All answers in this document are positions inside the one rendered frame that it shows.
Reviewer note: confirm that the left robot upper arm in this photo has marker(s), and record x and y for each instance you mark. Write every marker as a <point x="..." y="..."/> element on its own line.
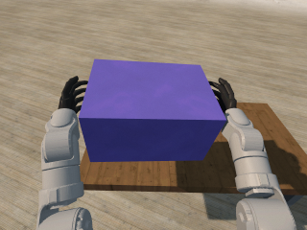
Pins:
<point x="70" y="219"/>

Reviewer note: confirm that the robot left forearm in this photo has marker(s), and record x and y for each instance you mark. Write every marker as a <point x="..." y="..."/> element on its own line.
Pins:
<point x="60" y="160"/>

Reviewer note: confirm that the carton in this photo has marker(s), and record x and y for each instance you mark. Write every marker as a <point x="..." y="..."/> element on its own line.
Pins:
<point x="139" y="111"/>

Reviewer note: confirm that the table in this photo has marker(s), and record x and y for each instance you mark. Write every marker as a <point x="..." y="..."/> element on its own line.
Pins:
<point x="215" y="174"/>

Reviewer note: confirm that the robot right forearm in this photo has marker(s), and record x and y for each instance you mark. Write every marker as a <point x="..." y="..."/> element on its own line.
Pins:
<point x="254" y="175"/>

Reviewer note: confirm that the left robot hand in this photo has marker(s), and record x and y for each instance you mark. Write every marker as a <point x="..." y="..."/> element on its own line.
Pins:
<point x="68" y="95"/>

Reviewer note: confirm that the right robot upper arm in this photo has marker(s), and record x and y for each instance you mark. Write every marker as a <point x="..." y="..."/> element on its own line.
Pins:
<point x="263" y="214"/>

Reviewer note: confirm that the right robot hand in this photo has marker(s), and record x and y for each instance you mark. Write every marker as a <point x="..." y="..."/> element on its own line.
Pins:
<point x="226" y="98"/>

